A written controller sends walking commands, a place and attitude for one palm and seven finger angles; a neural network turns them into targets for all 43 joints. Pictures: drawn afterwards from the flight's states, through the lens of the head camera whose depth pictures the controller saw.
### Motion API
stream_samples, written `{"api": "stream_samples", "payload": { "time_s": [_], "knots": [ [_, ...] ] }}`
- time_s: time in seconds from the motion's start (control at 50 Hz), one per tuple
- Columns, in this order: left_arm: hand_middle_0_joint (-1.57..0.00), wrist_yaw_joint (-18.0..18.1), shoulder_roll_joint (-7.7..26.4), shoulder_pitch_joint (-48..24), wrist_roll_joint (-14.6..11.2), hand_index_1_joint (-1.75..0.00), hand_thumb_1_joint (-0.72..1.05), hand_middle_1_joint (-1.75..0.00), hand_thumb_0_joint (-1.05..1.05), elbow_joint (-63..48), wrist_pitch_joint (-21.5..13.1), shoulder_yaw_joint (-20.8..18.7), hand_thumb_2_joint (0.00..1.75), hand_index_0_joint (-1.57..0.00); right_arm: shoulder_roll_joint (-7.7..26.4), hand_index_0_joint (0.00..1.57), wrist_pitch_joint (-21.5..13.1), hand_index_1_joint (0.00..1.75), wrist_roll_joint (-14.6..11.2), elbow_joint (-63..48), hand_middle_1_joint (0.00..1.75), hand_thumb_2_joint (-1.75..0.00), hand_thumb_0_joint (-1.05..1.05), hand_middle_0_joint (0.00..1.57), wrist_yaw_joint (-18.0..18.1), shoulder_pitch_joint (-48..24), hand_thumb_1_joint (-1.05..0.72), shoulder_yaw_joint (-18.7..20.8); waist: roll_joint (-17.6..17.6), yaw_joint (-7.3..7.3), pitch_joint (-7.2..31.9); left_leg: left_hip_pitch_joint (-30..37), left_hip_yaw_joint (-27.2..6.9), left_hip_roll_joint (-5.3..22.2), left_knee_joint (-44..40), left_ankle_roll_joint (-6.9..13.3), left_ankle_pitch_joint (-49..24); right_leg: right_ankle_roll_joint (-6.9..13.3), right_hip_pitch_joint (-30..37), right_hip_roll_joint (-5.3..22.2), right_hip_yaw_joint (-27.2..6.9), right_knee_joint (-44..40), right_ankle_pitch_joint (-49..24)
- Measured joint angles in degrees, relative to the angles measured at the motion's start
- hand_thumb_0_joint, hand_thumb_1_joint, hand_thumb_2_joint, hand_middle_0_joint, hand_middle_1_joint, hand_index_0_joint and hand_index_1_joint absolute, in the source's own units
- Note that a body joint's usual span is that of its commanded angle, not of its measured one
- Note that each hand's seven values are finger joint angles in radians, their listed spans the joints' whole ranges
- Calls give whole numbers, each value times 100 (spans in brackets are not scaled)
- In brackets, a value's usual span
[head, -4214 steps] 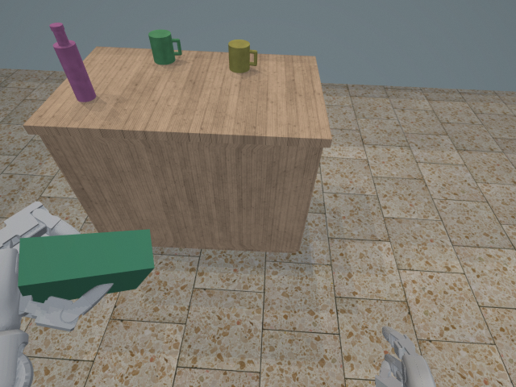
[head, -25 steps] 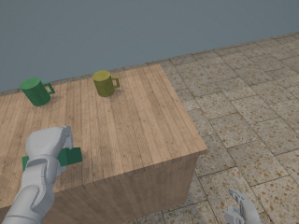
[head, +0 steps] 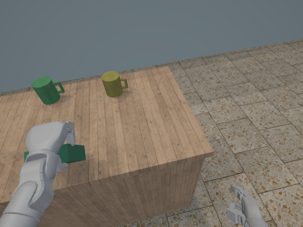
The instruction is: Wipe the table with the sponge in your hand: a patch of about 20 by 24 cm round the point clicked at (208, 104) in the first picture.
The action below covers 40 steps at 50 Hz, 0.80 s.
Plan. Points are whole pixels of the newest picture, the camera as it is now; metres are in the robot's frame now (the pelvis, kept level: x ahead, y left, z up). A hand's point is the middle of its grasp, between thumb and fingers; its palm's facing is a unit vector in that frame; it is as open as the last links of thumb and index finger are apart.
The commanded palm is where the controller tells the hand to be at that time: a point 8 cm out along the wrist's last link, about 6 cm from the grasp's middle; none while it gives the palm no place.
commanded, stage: lift the sponge slowly off the table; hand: left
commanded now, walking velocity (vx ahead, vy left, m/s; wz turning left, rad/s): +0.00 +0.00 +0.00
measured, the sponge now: (61, 156) +0.28 +0.32 +0.01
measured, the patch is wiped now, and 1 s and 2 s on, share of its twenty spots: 0.95 0.95 0.95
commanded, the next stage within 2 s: bring the sponge back beside the body in 1.20 s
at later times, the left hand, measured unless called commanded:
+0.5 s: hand (51, 140) +0.27 +0.30 +0.11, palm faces +0.00 -0.04 -1.00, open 8.4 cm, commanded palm +0.25 +0.30 +0.18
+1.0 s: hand (55, 130) +0.28 +0.29 +0.14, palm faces +0.04 -0.04 -1.00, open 8.4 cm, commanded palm +0.25 +0.29 +0.21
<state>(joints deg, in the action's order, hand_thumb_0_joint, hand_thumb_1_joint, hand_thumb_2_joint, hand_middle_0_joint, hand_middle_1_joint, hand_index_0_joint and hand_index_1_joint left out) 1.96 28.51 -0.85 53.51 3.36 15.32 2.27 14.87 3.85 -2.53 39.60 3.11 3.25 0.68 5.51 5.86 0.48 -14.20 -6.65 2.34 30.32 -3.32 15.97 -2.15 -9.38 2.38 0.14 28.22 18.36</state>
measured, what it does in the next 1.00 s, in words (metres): stands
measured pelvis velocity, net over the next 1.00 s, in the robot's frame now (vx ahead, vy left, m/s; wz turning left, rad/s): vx -0.01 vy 0.00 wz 0.00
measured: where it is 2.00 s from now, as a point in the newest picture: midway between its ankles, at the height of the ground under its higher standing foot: outside the picture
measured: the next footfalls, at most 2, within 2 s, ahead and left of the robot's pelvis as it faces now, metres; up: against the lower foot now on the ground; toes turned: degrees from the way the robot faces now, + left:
none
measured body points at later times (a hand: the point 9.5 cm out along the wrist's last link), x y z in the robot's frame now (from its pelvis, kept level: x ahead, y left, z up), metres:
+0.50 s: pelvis +0.00 +0.00 +0.00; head +0.00 -0.04 +0.45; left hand +0.26 +0.30 +0.16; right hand +0.22 -0.23 -0.10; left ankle +0.01 +0.16 -0.73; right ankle -0.04 -0.15 -0.73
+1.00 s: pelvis -0.01 +0.00 +0.01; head +0.00 -0.04 +0.45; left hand +0.27 +0.28 +0.19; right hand +0.23 -0.20 -0.09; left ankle +0.01 +0.16 -0.73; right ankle -0.04 -0.15 -0.73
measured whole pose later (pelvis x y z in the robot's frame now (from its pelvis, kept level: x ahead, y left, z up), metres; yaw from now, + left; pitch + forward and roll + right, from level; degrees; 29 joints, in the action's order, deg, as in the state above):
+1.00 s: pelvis -0.01 +0.00 +0.01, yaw +0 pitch -1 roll -1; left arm -6.0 31.8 -6.7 51.3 -3.5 17.4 2.7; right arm 15.0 4.4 -2.7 38.0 3.0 1.8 -1.2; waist 6.2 6.6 -0.4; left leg -11.7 -6.5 2.1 25.8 -3.2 13.1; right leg -2.3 -6.9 2.8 0.2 24.0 15.7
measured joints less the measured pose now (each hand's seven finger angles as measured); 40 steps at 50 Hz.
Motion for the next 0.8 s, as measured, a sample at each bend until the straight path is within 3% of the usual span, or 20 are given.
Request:
{"api": "stream_samples", "payload": {
  "time_s": [0.2,0.4,0.62,0.8],
  "knots": [
    [-93,-154,25,-98,-29,-151,-43,-155,0,-119,-87,-42,103,-96,-22,20,42,30,-1,-69,30,-90,2,20,-21,-5,-91,-45,38,-56,14,113,56,24,-182,-11,-97,1,63,-11,-51,-131,-92],
    [-93,-336,227,-109,-163,-151,-43,-154,-1,-127,97,-208,104,-96,83,20,61,30,-36,-24,30,-90,2,20,-5,78,-91,-53,42,-20,-33,182,26,23,-235,4,-127,1,156,-12,-16,-200,-119],
    [-93,-484,289,-225,-219,-151,-43,-154,-1,-448,-198,-192,104,-96,53,20,-7,30,-7,-79,30,-90,2,20,35,12,-91,-43,59,5,-75,225,27,9,-313,-1,-183,-12,223,6,-14,-331,-201],
    [-93,-519,350,-363,-278,-151,-43,-154,-1,-478,213,-274,104,-96,18,20,80,30,-38,-122,30,-90,2,20,-43,-55,-91,-128,69,29,-46,250,53,-6,-393,4,-234,-23,230,26,-35,-385,-240]
  ]
}}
